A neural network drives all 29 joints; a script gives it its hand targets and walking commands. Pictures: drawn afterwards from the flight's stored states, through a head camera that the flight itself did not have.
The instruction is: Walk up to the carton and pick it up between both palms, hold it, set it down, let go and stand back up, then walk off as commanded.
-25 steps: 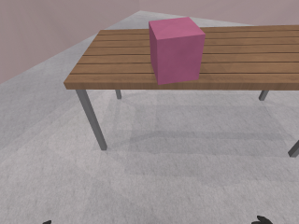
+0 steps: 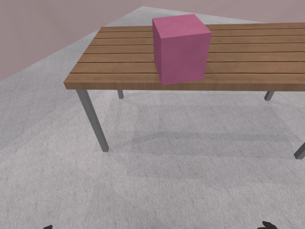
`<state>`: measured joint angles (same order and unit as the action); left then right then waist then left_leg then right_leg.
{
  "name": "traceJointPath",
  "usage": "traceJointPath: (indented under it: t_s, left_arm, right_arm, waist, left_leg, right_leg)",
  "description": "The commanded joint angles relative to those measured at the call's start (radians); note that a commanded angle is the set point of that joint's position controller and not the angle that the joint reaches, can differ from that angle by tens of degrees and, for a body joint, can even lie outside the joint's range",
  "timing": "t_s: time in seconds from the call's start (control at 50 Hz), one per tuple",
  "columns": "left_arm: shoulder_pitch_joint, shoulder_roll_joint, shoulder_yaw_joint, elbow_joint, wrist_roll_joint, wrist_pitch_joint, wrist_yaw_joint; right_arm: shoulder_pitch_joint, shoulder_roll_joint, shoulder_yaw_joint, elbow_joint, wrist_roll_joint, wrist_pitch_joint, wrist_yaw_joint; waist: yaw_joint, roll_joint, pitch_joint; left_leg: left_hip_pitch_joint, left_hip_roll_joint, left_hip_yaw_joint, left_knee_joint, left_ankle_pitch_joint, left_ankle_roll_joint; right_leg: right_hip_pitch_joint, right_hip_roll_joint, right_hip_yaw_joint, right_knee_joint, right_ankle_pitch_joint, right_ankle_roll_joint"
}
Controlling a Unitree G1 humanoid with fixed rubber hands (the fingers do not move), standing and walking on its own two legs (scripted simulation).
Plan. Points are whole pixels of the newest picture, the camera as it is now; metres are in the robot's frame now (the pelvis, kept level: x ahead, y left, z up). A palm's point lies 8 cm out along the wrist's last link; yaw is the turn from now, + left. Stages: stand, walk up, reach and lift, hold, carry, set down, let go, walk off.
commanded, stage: stand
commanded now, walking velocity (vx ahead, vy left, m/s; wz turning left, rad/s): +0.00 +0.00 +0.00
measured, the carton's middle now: (178, 49) +0.91 -0.06 +0.04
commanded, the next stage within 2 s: none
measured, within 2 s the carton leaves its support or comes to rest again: neither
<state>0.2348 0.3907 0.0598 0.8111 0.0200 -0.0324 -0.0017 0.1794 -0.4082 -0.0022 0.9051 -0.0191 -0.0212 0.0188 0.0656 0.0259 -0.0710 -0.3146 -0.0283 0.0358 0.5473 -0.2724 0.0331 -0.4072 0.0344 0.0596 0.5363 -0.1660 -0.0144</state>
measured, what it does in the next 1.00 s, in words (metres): stands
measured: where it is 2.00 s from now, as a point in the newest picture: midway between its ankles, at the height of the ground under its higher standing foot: outside the picture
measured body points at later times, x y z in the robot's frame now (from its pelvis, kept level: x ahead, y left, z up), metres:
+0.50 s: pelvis +0.00 +0.00 +0.00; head -0.01 -0.01 +0.45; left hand +0.09 +0.33 -0.08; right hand +0.13 -0.30 -0.11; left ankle +0.01 +0.10 -0.73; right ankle +0.07 -0.11 -0.73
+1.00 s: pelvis +0.00 +0.00 +0.00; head -0.01 -0.01 +0.45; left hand +0.09 +0.33 -0.08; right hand +0.13 -0.30 -0.11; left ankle +0.01 +0.10 -0.73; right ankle +0.07 -0.11 -0.73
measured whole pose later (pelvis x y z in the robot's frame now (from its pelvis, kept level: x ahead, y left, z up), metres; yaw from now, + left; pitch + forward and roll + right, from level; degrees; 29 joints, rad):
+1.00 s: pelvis +0.00 +0.00 +0.00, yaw +0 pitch +2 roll +0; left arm 0.23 0.39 0.06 0.81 0.02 -0.03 0.00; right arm 0.18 -0.41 0.00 0.91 -0.02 -0.02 0.02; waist 0.07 0.03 -0.08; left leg -0.31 -0.03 0.04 0.55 -0.27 0.03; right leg -0.40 0.03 0.06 0.52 -0.16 -0.01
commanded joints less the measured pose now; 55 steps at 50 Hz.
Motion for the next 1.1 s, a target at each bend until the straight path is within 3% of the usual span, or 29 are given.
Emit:
traceJointPath:
  t_s: [0.0,0.02,0.04,0.06,0.1,0.24,0.28,0.34,0.38,0.4,0.42,0.46,0.48,0.54,0.6,0.62,0.64,0.74,0.76,0.82,0.84,0.86,0.9,0.94,0.96,0.98,1.0,1.04,1.08]
  left_arm:
    - [-0.077,0.182,-0.008,0.046,0.005,-0.026,0.009]
    - [-0.071,0.174,-0.015,0.032,0.004,-0.031,0.009]
    - [-0.041,0.196,-0.008,0.048,0.002,-0.028,0.005]
    - [-0.040,0.180,-0.019,0.051,-0.001,-0.034,0.002]
    - [-0.048,0.177,-0.014,0.048,0.001,-0.033,0.006]
    - [-0.043,0.172,-0.022,0.053,-0.012,-0.034,0.014]
    - [-0.062,0.181,-0.020,0.050,-0.005,-0.029,0.005]
    - [-0.043,0.151,-0.023,0.052,-0.004,-0.024,0.005]
    - [-0.030,0.195,-0.018,0.064,-0.003,-0.022,0.007]
    - [-0.061,0.191,-0.015,0.046,-0.001,-0.024,0.007]
    - [-0.058,0.176,-0.010,0.040,0.003,-0.027,0.007]
    - [-0.074,0.194,-0.006,0.046,0.007,-0.024,0.004]
    - [-0.050,0.211,-0.005,0.058,0.004,-0.023,0.002]
    - [-0.055,0.162,-0.019,0.043,0.006,-0.026,0.002]
    - [-0.070,0.177,-0.016,0.050,0.009,-0.026,0.004]
    - [-0.054,0.165,-0.017,0.048,0.006,-0.027,0.003]
    - [-0.082,0.140,-0.020,0.040,-0.004,-0.028,0.002]
    - [-0.079,0.170,-0.015,0.039,-0.003,-0.023,-0.001]
    - [-0.095,0.177,-0.010,0.037,0.004,-0.029,0.008]
    - [-0.053,0.153,-0.028,0.047,-0.007,-0.025,0.002]
    - [-0.018,0.179,-0.017,0.065,-0.003,-0.026,0.006]
    - [-0.067,0.175,-0.021,0.054,-0.006,-0.029,0.008]
    - [-0.055,0.193,-0.011,0.052,-0.008,-0.025,0.002]
    - [-0.035,0.159,-0.021,0.049,-0.001,-0.025,0.002]
    - [-0.072,0.179,-0.015,0.043,-0.002,-0.026,0.001]
    - [-0.046,0.172,-0.019,0.041,0.006,-0.018,-0.002]
    - [-0.035,0.171,-0.019,0.046,0.007,-0.021,-0.002]
    - [-0.085,0.148,-0.027,0.028,-0.005,-0.028,0.000]
    - [-0.050,0.163,-0.022,0.057,0.001,-0.024,0.008]
  right_arm:
    - [-0.045,-0.154,-0.036,0.002,-0.001,-0.025,-0.011]
    - [-0.099,-0.175,-0.046,-0.024,-0.003,-0.026,-0.005]
    - [-0.081,-0.168,-0.046,-0.021,-0.002,-0.024,-0.011]
    - [-0.070,-0.168,-0.044,-0.010,-0.004,-0.023,-0.013]
    - [-0.042,-0.180,-0.050,-0.005,-0.004,-0.035,-0.014]
    - [-0.066,-0.154,-0.036,-0.013,-0.012,-0.032,-0.012]
    - [-0.052,-0.139,-0.033,0.006,0.003,-0.029,-0.011]
    - [-0.081,-0.191,-0.051,-0.014,-0.009,-0.032,-0.018]
    - [-0.080,-0.157,-0.040,-0.012,-0.007,-0.024,-0.011]
    - [-0.068,-0.168,-0.042,-0.013,-0.004,-0.020,-0.015]
    - [-0.116,-0.162,-0.040,-0.021,-0.005,-0.025,-0.009]
    - [-0.092,-0.174,-0.041,-0.014,-0.003,-0.028,-0.008]
    - [-0.049,-0.184,-0.049,0.006,0.002,-0.021,-0.005]
    - [-0.078,-0.161,-0.038,-0.010,0.002,-0.024,-0.005]
    - [-0.105,-0.129,-0.035,-0.025,-0.005,-0.030,-0.005]
    - [-0.058,-0.170,-0.037,-0.005,0.001,-0.028,-0.011]
    - [-0.091,-0.201,-0.050,-0.012,-0.016,-0.028,-0.017]
    - [-0.083,-0.154,-0.037,-0.021,-0.004,-0.030,-0.012]
    - [-0.056,-0.145,-0.041,-0.013,0.002,-0.028,-0.014]
    - [-0.098,-0.208,-0.064,-0.016,-0.005,-0.022,-0.016]
    - [-0.106,-0.181,-0.049,-0.023,-0.006,-0.023,-0.011]
    - [-0.083,-0.135,-0.039,-0.024,-0.004,-0.030,-0.008]
    - [-0.087,-0.177,-0.047,-0.015,-0.005,-0.026,-0.009]
    - [-0.093,-0.146,-0.042,-0.026,-0.009,-0.031,-0.005]
    - [-0.110,-0.149,-0.037,-0.031,-0.004,-0.032,-0.006]
    - [-0.123,-0.159,-0.041,-0.032,-0.002,-0.029,-0.005]
    - [-0.090,-0.157,-0.040,-0.018,-0.008,-0.024,-0.007]
    - [-0.097,-0.167,-0.037,-0.014,-0.002,-0.035,-0.016]
    - [-0.124,-0.153,-0.035,-0.015,-0.004,-0.026,-0.006]
  waist:
    - [-0.075,-0.102,-0.005]
    - [-0.065,-0.064,0.000]
    - [-0.071,-0.118,0.003]
    - [-0.072,-0.052,-0.013]
    - [-0.089,-0.122,-0.039]
    - [-0.055,-0.072,-0.016]
    - [-0.068,-0.131,0.003]
    - [-0.061,-0.027,-0.039]
    - [-0.053,-0.039,-0.058]
    - [-0.058,-0.136,-0.026]
    - [-0.038,-0.052,-0.011]
    - [-0.070,-0.047,0.001]
    - [-0.061,-0.104,-0.007]
    - [-0.053,-0.048,0.006]
    - [-0.056,-0.109,-0.005]
    - [-0.071,-0.078,-0.038]
    - [-0.045,-0.064,-0.061]
    - [-0.080,-0.038,-0.057]
    - [-0.093,-0.081,-0.032]
    - [-0.064,-0.083,-0.037]
    - [-0.063,-0.029,-0.026]
    - [-0.075,-0.021,-0.035]
    - [-0.054,-0.074,-0.041]
    - [-0.042,-0.129,0.030]
    - [-0.059,-0.062,-0.028]
    - [-0.050,-0.103,-0.042]
    - [-0.034,-0.102,-0.036]
    - [-0.063,-0.041,-0.045]
    - [-0.042,-0.062,-0.015]
  left_leg:
    - [0.097,0.168,-0.180,-0.225,-0.114,0.034]
    - [0.110,0.155,-0.147,-0.207,-0.090,0.028]
    - [0.108,0.156,-0.153,-0.185,-0.039,0.038]
    - [0.149,0.151,-0.139,-0.171,-0.045,0.031]
    - [0.140,0.150,-0.151,-0.188,-0.043,0.028]
    - [0.125,0.143,-0.137,-0.161,0.016,0.024]
    - [0.116,0.160,-0.163,-0.170,0.020,0.045]
    - [0.120,0.168,-0.162,-0.187,0.023,0.036]
    - [0.103,0.144,-0.150,-0.188,-0.042,0.028]
    - [0.088,0.160,-0.162,-0.203,-0.073,0.031]
    - [0.081,0.173,-0.185,-0.225,-0.136,0.033]
    - [0.103,0.159,-0.156,-0.201,-0.122,0.030]
    - [0.084,0.160,-0.160,-0.205,-0.107,0.029]
    - [0.082,0.138,-0.144,-0.192,-0.107,0.028]
    - [0.109,0.155,-0.152,-0.193,-0.027,0.030]
    - [0.146,0.160,-0.155,-0.191,0.001,0.026]
    - [0.109,0.177,-0.176,-0.196,0.025,0.028]
    - [0.113,0.167,-0.153,-0.181,-0.008,0.026]
    - [0.107,0.151,-0.145,-0.156,0.013,0.027]
    - [0.134,0.187,-0.176,-0.192,-0.019,0.037]
    - [0.084,0.189,-0.203,-0.213,-0.054,0.049]
    - [0.081,0.162,-0.153,-0.206,-0.052,0.036]
    - [0.074,0.187,-0.193,-0.228,-0.153,0.043]
    - [0.058,0.158,-0.165,-0.202,-0.092,0.050]
    - [0.092,0.154,-0.166,-0.193,-0.069,0.040]
    - [0.114,0.168,-0.159,-0.202,-0.074,0.040]
    - [0.095,0.156,-0.160,-0.206,-0.072,0.034]
    - [0.102,0.180,-0.188,-0.217,-0.060,0.042]
    - [0.060,0.177,-0.186,-0.226,-0.076,0.037]
  right_leg:
    - [0.110,-0.126,0.141,-0.165,-0.131,-0.041]
    - [0.088,-0.118,0.143,-0.154,-0.121,-0.043]
    - [0.103,-0.108,0.141,-0.165,-0.100,-0.033]
    - [0.088,-0.132,0.172,-0.178,-0.088,-0.037]
    - [0.145,-0.136,0.163,-0.168,-0.053,-0.042]
    - [0.124,-0.156,0.194,-0.177,-0.065,-0.048]
    - [0.132,-0.134,0.152,-0.178,-0.061,-0.040]
    - [0.157,-0.115,0.139,-0.146,-0.028,-0.035]
    - [0.176,-0.114,0.138,-0.138,-0.060,-0.032]
    - [0.137,-0.111,0.127,-0.126,-0.100,-0.035]
    - [0.126,-0.100,0.123,-0.138,-0.092,-0.030]
    - [0.088,-0.131,0.166,-0.187,-0.162,-0.037]
    - [0.122,-0.121,0.151,-0.170,-0.180,-0.038]
    - [0.114,-0.129,0.148,-0.178,-0.177,-0.036]
    - [0.122,-0.138,0.146,-0.156,-0.111,-0.044]
    - [0.138,-0.130,0.137,-0.154,-0.039,-0.032]
    - [0.156,-0.114,0.102,-0.110,0.031,-0.032]
    - [0.167,-0.123,0.108,-0.117,0.029,-0.036]
    - [0.150,-0.126,0.140,-0.131,0.023,-0.035]
    - [0.123,-0.113,0.112,-0.120,-0.006,-0.026]
    - [0.149,-0.112,0.118,-0.124,-0.003,-0.035]
    - [0.167,-0.125,0.135,-0.132,-0.057,-0.045]
    - [0.167,-0.121,0.130,-0.136,-0.091,-0.032]
    - [0.136,-0.124,0.129,-0.149,-0.101,-0.041]
    - [0.127,-0.150,0.172,-0.174,-0.101,-0.049]
    - [0.137,-0.132,0.130,-0.170,-0.084,-0.041]
    - [0.156,-0.118,0.122,-0.146,-0.077,-0.041]
    - [0.153,-0.124,0.139,-0.133,-0.044,-0.036]
    - [0.168,-0.110,0.097,-0.118,-0.018,-0.033]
